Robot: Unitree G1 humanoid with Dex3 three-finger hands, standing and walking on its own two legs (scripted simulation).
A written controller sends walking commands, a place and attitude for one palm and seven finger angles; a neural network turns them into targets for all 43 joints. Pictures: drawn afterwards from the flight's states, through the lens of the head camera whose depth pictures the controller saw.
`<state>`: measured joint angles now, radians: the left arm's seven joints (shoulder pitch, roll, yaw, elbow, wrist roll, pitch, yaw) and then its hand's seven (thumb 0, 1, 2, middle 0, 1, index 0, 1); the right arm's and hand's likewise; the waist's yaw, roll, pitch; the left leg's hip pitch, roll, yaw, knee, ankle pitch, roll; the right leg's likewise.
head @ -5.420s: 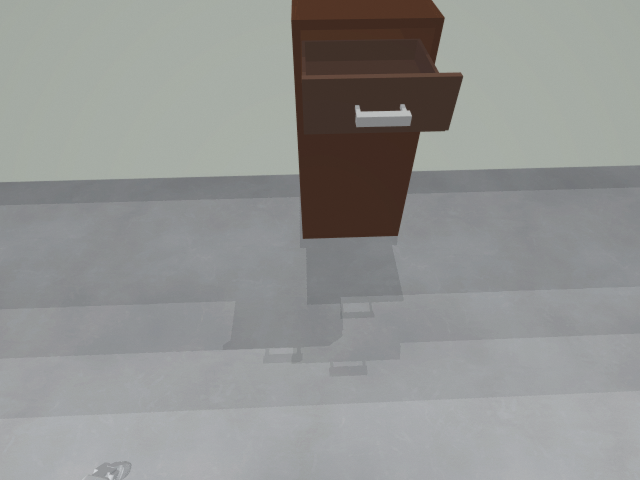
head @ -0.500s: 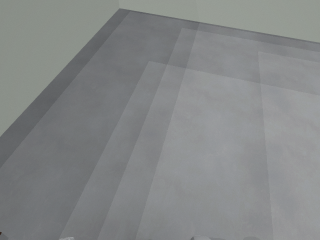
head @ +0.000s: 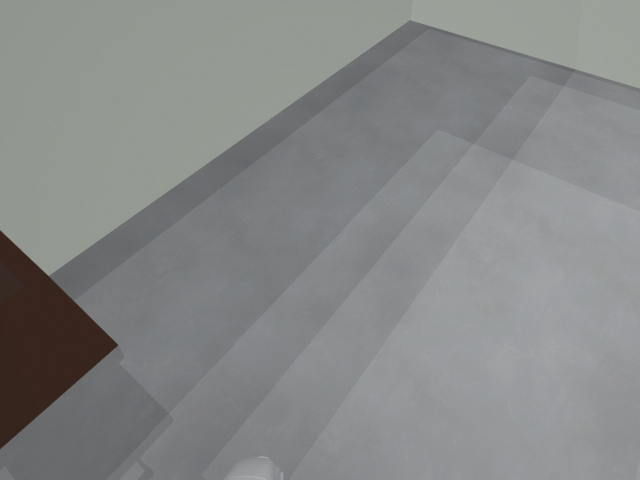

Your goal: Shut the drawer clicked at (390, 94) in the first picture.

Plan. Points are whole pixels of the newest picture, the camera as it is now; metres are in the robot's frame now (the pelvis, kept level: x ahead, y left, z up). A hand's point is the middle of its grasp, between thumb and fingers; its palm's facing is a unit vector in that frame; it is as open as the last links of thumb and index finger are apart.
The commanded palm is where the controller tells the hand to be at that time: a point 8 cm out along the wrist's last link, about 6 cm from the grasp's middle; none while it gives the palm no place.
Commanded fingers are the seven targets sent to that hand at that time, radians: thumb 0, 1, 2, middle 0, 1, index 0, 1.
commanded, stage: turn to face it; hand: left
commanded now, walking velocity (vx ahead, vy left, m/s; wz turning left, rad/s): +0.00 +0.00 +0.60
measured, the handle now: out of the picture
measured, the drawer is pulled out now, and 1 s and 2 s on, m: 0.29 0.29 0.29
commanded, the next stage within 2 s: take the last steps up to it in 1.66 s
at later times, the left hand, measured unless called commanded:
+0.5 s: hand out of the picture +0.07 +0.28 -0.15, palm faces +0.28 -0.93 -0.26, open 7.4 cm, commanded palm none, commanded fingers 0.00 0.90 0.90 -0.20 -0.30 -0.20 -0.30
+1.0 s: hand out of the picture -0.08 +0.23 -0.17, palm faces +0.57 -0.78 -0.25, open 7.4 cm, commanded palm none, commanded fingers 0.00 0.90 0.90 -0.20 -0.30 -0.20 -0.30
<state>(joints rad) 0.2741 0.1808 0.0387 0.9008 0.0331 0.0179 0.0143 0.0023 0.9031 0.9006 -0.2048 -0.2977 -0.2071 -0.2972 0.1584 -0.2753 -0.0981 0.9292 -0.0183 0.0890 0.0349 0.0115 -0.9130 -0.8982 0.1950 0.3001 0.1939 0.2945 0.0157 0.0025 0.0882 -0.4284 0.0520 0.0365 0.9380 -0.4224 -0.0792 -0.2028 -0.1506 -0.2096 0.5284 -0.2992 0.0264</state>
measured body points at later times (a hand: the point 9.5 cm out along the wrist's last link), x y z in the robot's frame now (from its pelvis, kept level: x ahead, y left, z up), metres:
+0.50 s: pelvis +0.00 +0.04 +0.00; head +0.04 +0.06 +0.45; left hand +0.05 +0.33 -0.13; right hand +0.12 -0.19 -0.14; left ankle -0.01 +0.13 -0.74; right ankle +0.02 -0.12 -0.69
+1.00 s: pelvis +0.00 +0.04 -0.01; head +0.04 +0.06 +0.44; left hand -0.10 +0.27 -0.15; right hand +0.22 -0.15 -0.15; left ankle -0.07 +0.15 -0.71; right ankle +0.03 -0.10 -0.74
